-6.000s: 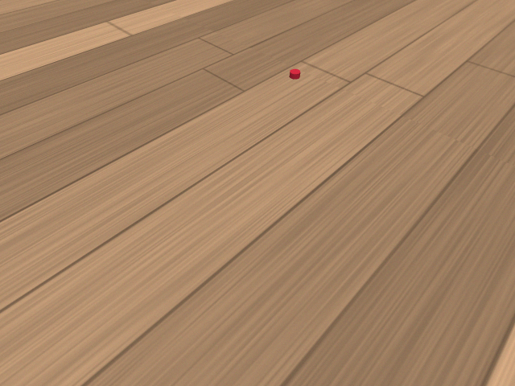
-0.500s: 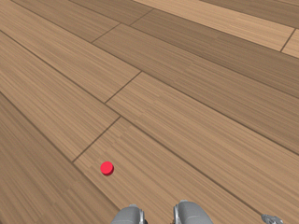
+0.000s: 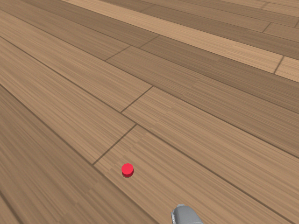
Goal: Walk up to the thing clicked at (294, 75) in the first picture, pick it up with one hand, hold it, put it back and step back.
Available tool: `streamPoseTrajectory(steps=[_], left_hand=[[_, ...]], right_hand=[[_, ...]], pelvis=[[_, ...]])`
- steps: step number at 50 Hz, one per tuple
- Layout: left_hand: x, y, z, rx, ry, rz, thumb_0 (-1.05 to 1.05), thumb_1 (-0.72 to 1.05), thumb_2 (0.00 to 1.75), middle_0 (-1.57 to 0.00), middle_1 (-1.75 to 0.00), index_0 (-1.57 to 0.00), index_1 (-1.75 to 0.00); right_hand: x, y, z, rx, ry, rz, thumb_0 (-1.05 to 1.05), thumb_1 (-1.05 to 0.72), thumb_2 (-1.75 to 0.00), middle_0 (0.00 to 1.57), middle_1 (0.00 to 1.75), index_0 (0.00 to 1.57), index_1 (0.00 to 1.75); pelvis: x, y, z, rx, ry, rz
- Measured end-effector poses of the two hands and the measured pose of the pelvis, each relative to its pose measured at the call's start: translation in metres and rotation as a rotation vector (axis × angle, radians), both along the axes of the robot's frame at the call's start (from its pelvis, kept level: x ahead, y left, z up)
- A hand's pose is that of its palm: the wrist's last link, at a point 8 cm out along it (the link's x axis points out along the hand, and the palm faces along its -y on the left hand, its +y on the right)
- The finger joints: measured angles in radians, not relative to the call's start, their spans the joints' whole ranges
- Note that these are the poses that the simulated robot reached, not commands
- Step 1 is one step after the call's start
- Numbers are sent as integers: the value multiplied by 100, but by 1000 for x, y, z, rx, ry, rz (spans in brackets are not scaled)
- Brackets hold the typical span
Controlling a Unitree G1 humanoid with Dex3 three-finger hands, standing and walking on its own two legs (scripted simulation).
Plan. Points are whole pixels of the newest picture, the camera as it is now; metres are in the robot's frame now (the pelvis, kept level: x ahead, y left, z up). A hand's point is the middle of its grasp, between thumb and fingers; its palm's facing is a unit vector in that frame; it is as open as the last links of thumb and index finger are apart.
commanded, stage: walk up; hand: left
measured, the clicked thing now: (127, 170) +0.61 +0.16 -0.72
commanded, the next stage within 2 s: none
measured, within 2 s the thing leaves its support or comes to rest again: neither
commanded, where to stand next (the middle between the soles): +0.18 -0.04 m, yaw -6 degrees
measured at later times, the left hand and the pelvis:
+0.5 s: hand (85, 203) +0.22 +0.21 -0.12, palm faces -0.17 -0.92 -0.35, open 7.4 cm; pelvis +0.06 -0.03 +0.02, yaw -7 degrees
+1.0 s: hand (80, 217) +0.19 +0.22 -0.13, palm faces -0.12 -0.93 -0.35, open 7.4 cm; pelvis +0.10 -0.03 +0.03, yaw -6 degrees
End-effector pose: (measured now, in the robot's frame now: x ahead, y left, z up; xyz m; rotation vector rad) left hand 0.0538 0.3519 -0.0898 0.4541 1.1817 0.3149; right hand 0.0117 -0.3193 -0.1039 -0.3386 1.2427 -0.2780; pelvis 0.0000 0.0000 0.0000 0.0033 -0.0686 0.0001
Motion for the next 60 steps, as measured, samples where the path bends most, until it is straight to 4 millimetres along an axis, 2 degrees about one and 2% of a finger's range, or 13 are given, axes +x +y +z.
streamPoseTrajectory(steps=[4, 9, 12, 16, 21, 24, 27, 31, 36, 40, 47, 53, 60], left_hand=[[-1, -2, -5, -82, 50, -19, 0, 90, 90, -20, -30, -20, -30], [12, -14, -7, -145, 110, -57, 1, 90, 90, -20, -30, -21, -30], [34, -27, -7, -164, 119, -98, 1, 90, 90, -20, -30, -21, -30], [82, -51, -6, -175, 79, -169, 1, 90, 90, -20, -30, -20, -30], [143, -85, -5, -161, -40, -233, 0, 90, 90, -20, -30, -21, -30], [162, -98, 5, -170, -100, -241, 0, 90, 90, -20, -30, -21, -30], [171, -101, 14, -162, -116, -244, 0, 90, 90, -20, -30, -21, -30], [179, -91, 12, -146, -113, -230, 0, 90, 90, -20, -30, -21, -30], [182, -76, -3, -137, -71, -164, 0, 90, 90, -20, -30, -21, -30], [168, -74, -7, -130, -16, -134, 0, 90, 90, -20, -30, -20, -30], [138, -84, -4, -147, 90, -99, 0, 90, 90, -20, -30, -20, -30], [134, -93, 0, -167, 103, -83, 0, 90, 90, -20, -30, -21, -30], [152, -99, 4, -189, 74, -89, 0, 90, 90, -20, -30, -21, -30]], right_hand=[[-21, 13, 19, -14, 26, -30, 1, -90, -90, 20, 30, 21, 30], [-31, 10, 39, -51, 48, -67, 1, -90, -90, 20, 30, 21, 30], [-32, 1, 48, -70, 54, -91, 1, -90, -90, 20, 30, 21, 30], [-30, -14, 47, -75, 80, -109, 0, -90, -90, 20, 30, 21, 30], [-10, -34, 23, -49, 92, -132, 0, -90, -90, 20, 30, 20, 30], [16, -33, 17, -22, 55, -126, 1, -91, -90, 20, 30, 20, 30], [46, -29, 16, 3, -4, -99, 1, -91, -90, 20, 30, 20, 30], [77, -21, 11, 14, -48, -69, 0, -91, -90, 20, 30, 20, 30], [100, -11, 3, 18, -59, -52, 0, -91, -90, 20, 30, 20, 30], [121, -11, 4, 33, -64, -33, 0, -90, -90, 20, 30, 21, 30], [153, -17, 12, 52, -80, -12, 0, -90, -90, 20, 30, 21, 30], [171, -22, 20, 52, -90, -12, 0, -91, -90, 20, 30, 20, 30], [173, -19, 28, 54, -75, -18, 0, -91, -90, 20, 30, 20, 30]], pelvis=[[3, 8, 14, -11, 11, -26], [13, 10, 24, -10, 33, -60], [22, 6, 28, -10, 40, -82], [35, -4, 27, -12, 46, -107], [50, -24, 14, -27, 34, -117], [58, -27, 17, -10, 23, -122], [70, -26, 21, -5, 24, -123], [83, -22, 17, -6, 24, -122], [91, -18, 9, 5, 17, -122], [93, -24, 11, -5, 30, -117], [97, -30, 24, 0, 44, -111], [100, -32, 31, -1, 38, -108], [103, -31, 38, -6, 38, -107]])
